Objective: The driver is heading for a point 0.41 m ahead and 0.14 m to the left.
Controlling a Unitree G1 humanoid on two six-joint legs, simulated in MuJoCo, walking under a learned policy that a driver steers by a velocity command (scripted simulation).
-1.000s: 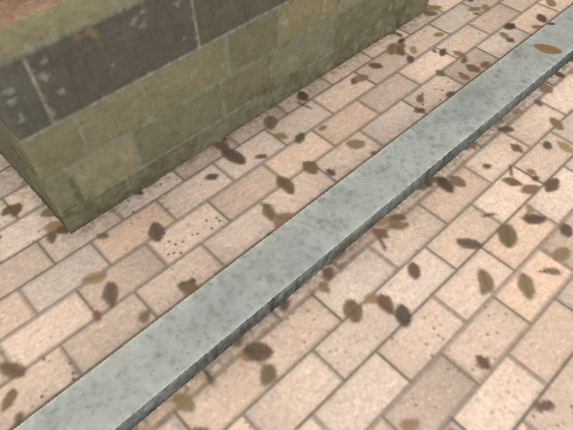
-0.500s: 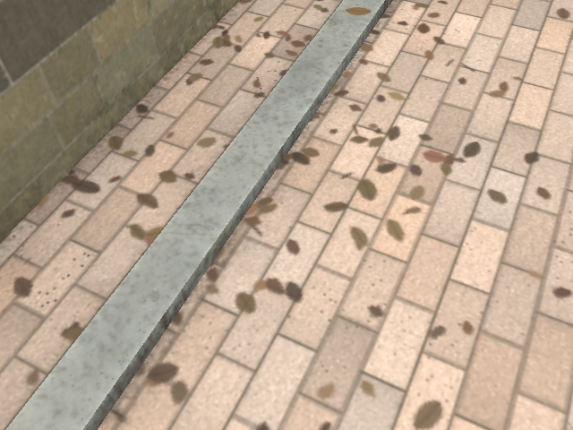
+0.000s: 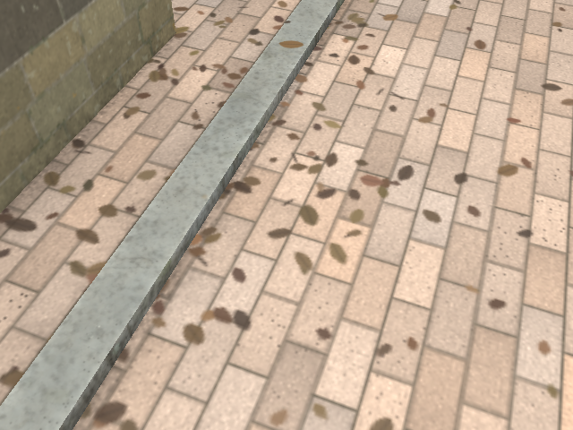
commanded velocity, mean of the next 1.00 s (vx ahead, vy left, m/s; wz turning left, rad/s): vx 0.11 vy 0.00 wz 0.00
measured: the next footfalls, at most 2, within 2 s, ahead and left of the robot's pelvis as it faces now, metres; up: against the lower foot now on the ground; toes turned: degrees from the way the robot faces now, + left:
left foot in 1.22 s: +0.32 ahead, +0.11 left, +0.00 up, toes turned +13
right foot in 1.64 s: +0.33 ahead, -0.12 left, +0.00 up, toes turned +18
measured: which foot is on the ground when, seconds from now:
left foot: down 0.00-0.80, up 0.82-1.00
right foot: down 0.00-1.00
